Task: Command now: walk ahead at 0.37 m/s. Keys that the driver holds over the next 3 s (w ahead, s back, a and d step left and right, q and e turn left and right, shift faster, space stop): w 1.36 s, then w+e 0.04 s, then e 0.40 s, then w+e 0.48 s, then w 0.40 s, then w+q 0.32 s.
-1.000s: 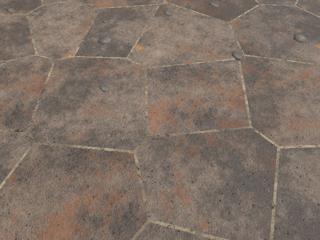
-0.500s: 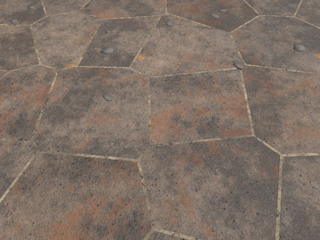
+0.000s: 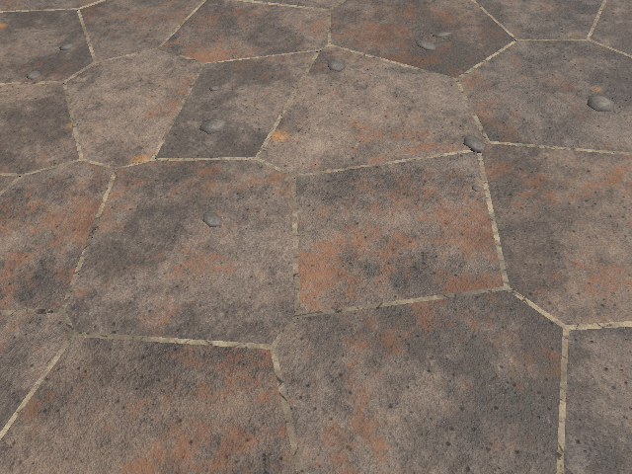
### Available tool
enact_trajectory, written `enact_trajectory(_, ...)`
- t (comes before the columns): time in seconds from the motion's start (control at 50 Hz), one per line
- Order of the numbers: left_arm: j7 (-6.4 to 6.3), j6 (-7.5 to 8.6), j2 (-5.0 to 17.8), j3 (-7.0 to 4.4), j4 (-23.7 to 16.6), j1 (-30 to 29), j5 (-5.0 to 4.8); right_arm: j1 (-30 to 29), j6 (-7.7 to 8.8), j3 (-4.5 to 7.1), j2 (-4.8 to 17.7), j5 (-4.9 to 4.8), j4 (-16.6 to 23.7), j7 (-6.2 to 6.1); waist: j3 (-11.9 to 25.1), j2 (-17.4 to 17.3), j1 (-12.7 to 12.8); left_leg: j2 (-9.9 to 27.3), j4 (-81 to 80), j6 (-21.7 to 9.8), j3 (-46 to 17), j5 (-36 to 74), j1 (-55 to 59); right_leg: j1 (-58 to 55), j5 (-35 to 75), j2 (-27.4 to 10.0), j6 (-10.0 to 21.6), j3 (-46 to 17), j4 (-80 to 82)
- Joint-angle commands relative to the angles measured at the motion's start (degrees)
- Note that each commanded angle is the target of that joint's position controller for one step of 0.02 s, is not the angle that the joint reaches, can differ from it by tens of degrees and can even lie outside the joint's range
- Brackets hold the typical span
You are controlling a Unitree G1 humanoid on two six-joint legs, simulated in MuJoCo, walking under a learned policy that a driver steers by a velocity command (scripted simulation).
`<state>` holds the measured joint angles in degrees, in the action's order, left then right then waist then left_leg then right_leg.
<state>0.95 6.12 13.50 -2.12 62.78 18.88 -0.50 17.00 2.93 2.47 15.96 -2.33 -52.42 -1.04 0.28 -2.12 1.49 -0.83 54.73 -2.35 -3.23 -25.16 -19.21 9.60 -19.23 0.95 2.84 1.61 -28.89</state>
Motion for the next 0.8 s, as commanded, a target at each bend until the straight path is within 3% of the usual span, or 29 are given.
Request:
enact_trajectory(0.02, 0.34, 0.9, 7.71, -0.74, -1.96, 3.17, -0.22, -7.1, 2.98, 1.46, 5.51, 0.36, 5.69, 0.61, -8.14, 7.64, 1.26, 5.79, 7.75, -1.25, -1.28, 8.4, -29.64, -15.3, -2.18, -17.48, 7.65, -25.26, 20.63)
enact_trajectory(0.06, 0.03, 0.15, 5.13, 0.16, -1.68, 5.66, 0.31, -8.95, 2.99, 1.66, 4.65, 1.12, 6.04, 1.47, -6.05, 8.39, 1.77, 6.75, 4.3, -0.22, 1.2, 13.72, -26.41, -15.13, 12.39, -13.94, 6.09, -16.94, 20.72)
enact_trajectory(0.1, -0.74, -0.48, 5.98, 0.2, -1.57, 7.83, 0.51, -11.15, 2.57, 1.19, 2.52, 1.22, 6.83, 1.97, -5.2, 7.72, 2.21, 6.5, 0.59, 1.39, 3.24, 16.65, -25.98, -15.17, 22.42, -12.78, 6.64, -12.46, 20.62)
enact_trajectory(0.18, -1.89, -1.17, 8.2, 0.08, -2.72, 8.5, 0.67, -20.64, 2.47, -0.12, 0.12, 0.88, 10.36, 2.43, -7.63, 7.16, 3.87, 4.38, -15.2, 2.87, 6.03, 24.72, -19.61, -8.36, 22.98, -11.03, 6.55, -7.48, 23.46)
enact_trajectory(0.26, -2.11, -1.3, 8.88, -0.41, -2.16, 11.0, -0.26, -25.51, 2.68, -0.27, 1.31, 0.36, 12.4, 3.41, -9.83, 7.75, 3.68, 3.34, -22.76, 1.15, 5.61, 27.21, -16.77, -10.65, 24.19, -13.84, 6.91, -6.58, 23.78)
enact_trajectory(0.3, -2.18, -1.62, 9.54, -0.94, -2.45, 10.22, -0.45, -25.12, 3.0, 0.16, 2.77, 0.43, 12.81, 3.88, -8.59, 7.74, 1.68, 2.8, -24.85, -0.7, 5.13, 25.36, -14.78, -14.6, 31.78, -15.46, 6.0, -5.84, 20.67)
enact_trajectory(0.32, -2.2, -1.84, 10.29, -1.27, -2.89, 9.32, -0.26, -23.03, 3.09, 0.72, 4.06, 0.54, 12.45, 3.92, -6.3, 8.45, -0.14, 1.61, -24.93, -1.71, 5.66, 23.94, -11.04, -16.13, 41.29, -15.82, 5.36, -5.33, 17.34)
enact_trajectory(0.34, -2.21, -2.23, 11.09, -1.64, -3.33, 8.48, 0.02, -18.69, 3.04, 1.56, 5.71, 0.62, 11.38, 3.72, -2.48, 9.64, -2.81, -0.17, -24.26, -2.91, 6.8, 22.29, -4.75, -17.01, 52.47, -15.67, 4.73, -4.62, 11.65)
enact_trajectory(0.36, -2.19, -2.82, 10.78, -1.6, -3.84, 7.56, 0.45, -9.39, 2.82, 2.89, 7.83, 0.47, 8.53, 3.26, 3.35, 9.56, -7.53, -1.84, -24.64, -4.63, 7.91, 22.27, 6.69, -15.13, 59.21, -13.66, 3.5, -2.94, 1.11)
enact_trajectory(0.38, -2.15, -2.98, 9.86, -1.09, -4.99, 7.05, 1.01, 1.16, 2.43, 3.9, 10.09, 0.66, 5.73, 2.57, 10.09, 8.02, -11.92, 3.39, -22.83, -7.22, 2.23, 21.42, 24.06, -4.15, 50.27, -11.7, 2.07, -2.5, -13.05)
enact_trajectory(0.4, -1.29, -1.98, 1.49, 1.17, -6.11, 14.6, 1.09, 8.41, 2.15, 5.14, 15.5, 2.16, 3.79, 2.43, 20.89, -7.17, -8.77, 19.73, -26.41, -17.14, -25.91, 7.84, 46.98, 18.98, 17.31, -1.17, -1.68, -1.11, -37.62)
enact_trajectory(0.42, -0.8, -0.15, 2.7, 1.03, -5.14, 13.29, -0.13, 7.69, 2.05, 3.66, 10.89, 1.95, 3.18, 2.67, 23.42, -9.84, -9.05, 23.58, -38.07, -18.46, -42.15, 0.64, 45.55, 25.76, -12.0, 2.0, -0.94, -9.27, -47.39)
enact_trajectory(0.44, -0.53, 0.99, 8.11, -0.6, -7.86, 6.34, -2.04, 1.57, 2.37, 2.64, 7.96, 1.51, 3.62, 2.72, 11.17, -7.77, -7.71, 21.16, -39.95, -14.79, -34.05, -0.37, 35.7, 31.24, -9.52, -1.67, 0.28, -9.15, -50.72)
enact_trajectory(0.46, -0.79, 1.48, 8.92, -0.81, -9.14, 2.07, -2.53, -3.79, 2.69, 2.06, 6.15, 1.55, 4.57, 2.8, 4.87, -3.08, -5.79, 19.15, -41.58, -13.05, -25.37, 4.86, 25.54, 30.33, -3.94, -4.85, 0.87, -7.47, -48.65)
enact_trajectory(0.48, -1.29, 1.33, 8.33, -1.12, -9.36, 0.46, -1.96, -7.08, 3.07, 1.55, 4.47, 2.01, 4.79, 3.15, 1.15, 0.21, -3.71, 16.72, -43.31, -11.9, -18.68, 11.6, 17.15, 27.86, -0.01, -7.04, 0.64, -6.35, -44.93)
enact_trajectory(0.52, -1.67, -0.26, 5.7, -1.29, -8.83, 3.14, -0.9, -9.3, 3.6, 1.1, 2.76, 2.7, 4.28, 3.58, -0.01, -2.05, -0.11, 13.21, -46.37, -10.81, -11.26, 16.47, 8.55, 20.98, 3.33, -9.55, 0.12, -6.63, -40.25)
enact_trajectory(0.54, -1.76, -0.92, 4.53, -1.2, -8.88, 3.65, -0.72, -8.79, 3.8, 1.11, 2.91, 2.47, 3.62, 3.63, -0.53, -2.06, 0.5, 12.75, -47.52, -11.31, -9.37, 17.93, 6.34, 20.11, 3.42, -9.87, -0.32, -6.08, -38.67)
enact_trajectory(0.58, -1.99, -1.69, 4.83, -1.42, -10.56, 0.74, -0.29, -6.89, 4.12, 1.36, 4.46, 2.39, 2.24, 3.14, -2.64, -1.74, 0.73, 12.45, -49.55, -12.19, -6.6, 19.76, 4.14, 22.73, 6.35, -10.55, -1.56, -5.32, -34.33)
enact_trajectory(0.64, -1.88, -1.44, 5.47, -1.6, -13.73, -7.11, 0.41, -3.37, 3.85, 1.74, 6.45, 2.35, 0.87, 1.77, -4.39, -0.37, -1.11, 11.9, -50.51, -11.84, -4.31, 21.85, 6.5, 28.22, 16.42, -10.75, -3.12, -4.84, -22.82)
enact_trajectory(0.7, -1.11, -0.7, 4.09, -0.95, -15.76, -14.11, 0.2, -0.23, 3.4, 1.83, 7.54, 1.82, -0.08, 1.0, -4.73, -0.06, -3.51, 10.18, -50.31, -9.89, -0.58, 23.44, 7.66, 25.25, 25.27, -8.21, -3.26, -2.32, -10.09)
enact_trajectory(0.8, 0.46, -0.29, 4.96, -0.6, -19.11, -21.57, -0.55, 5.48, 2.09, 2.18, 8.35, 1.02, -2.87, 0.69, -5.58, 0.0, -5.52, 14.14, -46.34, -9.01, -1.19, 24.37, 18.41, 26.85, 23.01, -6.5, -1.9, -2.71, -1.93)
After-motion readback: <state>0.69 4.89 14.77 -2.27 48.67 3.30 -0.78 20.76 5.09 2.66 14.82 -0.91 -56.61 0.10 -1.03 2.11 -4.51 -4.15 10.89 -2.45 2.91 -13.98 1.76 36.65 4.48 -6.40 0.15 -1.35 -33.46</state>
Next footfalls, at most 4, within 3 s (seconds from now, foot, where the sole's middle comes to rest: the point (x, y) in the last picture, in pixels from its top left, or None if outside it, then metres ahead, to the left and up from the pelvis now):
0.38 left None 0.37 0.14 -0.77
0.90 right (406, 412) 0.67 -0.11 -0.77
1.46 left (306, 299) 0.99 0.13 -0.77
1.98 right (401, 303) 0.97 -0.12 -0.77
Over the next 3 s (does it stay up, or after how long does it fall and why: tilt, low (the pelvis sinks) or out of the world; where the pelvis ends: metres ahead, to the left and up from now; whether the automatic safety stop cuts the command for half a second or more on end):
stays up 1.39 -0.25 -0.01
